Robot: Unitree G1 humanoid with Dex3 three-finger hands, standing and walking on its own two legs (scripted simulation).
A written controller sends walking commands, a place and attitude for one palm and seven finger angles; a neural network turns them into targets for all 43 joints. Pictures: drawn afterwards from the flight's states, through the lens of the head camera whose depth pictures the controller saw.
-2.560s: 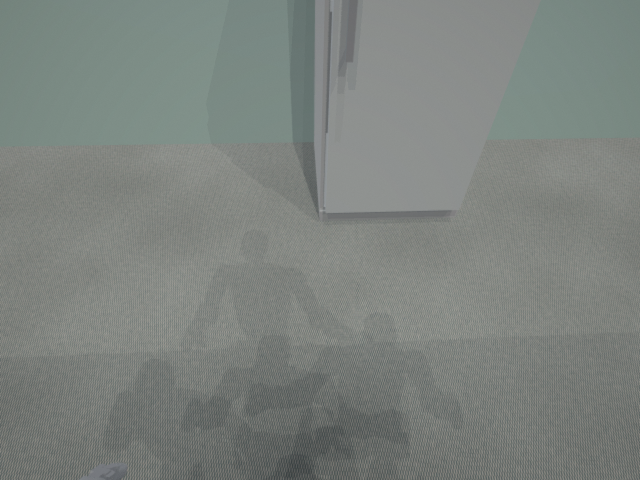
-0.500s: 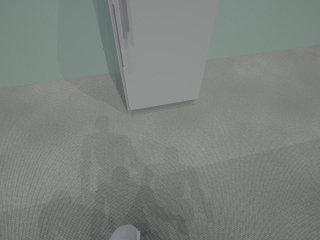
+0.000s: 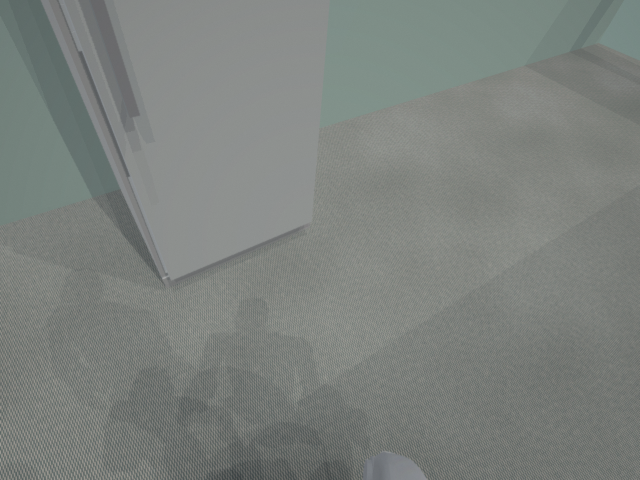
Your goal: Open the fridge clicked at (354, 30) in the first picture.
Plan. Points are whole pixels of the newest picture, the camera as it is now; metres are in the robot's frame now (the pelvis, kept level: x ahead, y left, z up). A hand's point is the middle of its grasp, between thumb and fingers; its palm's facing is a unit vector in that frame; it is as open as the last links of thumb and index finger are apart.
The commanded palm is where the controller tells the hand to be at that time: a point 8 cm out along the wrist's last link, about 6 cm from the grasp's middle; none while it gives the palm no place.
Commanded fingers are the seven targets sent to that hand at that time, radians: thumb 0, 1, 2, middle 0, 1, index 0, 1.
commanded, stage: walk to a spot facing it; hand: left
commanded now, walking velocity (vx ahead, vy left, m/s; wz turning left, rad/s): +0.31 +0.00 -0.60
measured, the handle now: out of the picture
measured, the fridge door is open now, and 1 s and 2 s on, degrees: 0 0 0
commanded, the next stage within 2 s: turn to face it in 0.48 s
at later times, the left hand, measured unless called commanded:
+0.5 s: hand (284, 355) +0.34 +0.08 -0.17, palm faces -0.29 -0.93 -0.21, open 7.3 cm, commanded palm none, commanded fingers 0.00 0.90 0.90 -0.20 -0.30 -0.20 -0.30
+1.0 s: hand (256, 334) +0.39 +0.13 -0.19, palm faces -0.17 -0.97 -0.16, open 7.3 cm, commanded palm none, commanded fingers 0.00 0.90 0.90 -0.20 -0.30 -0.20 -0.30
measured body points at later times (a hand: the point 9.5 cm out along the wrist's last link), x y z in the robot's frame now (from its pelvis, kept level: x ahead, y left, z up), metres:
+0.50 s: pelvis +0.19 -0.07 -0.01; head +0.22 -0.09 +0.43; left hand +0.36 +0.13 -0.15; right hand +0.12 -0.29 -0.17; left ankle +0.20 +0.10 -0.65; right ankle +0.21 -0.15 -0.74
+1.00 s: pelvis +0.32 -0.03 +0.00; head +0.34 -0.01 +0.45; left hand +0.40 +0.19 -0.17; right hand +0.33 -0.28 -0.14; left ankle +0.39 +0.02 -0.74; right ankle +0.25 -0.17 -0.68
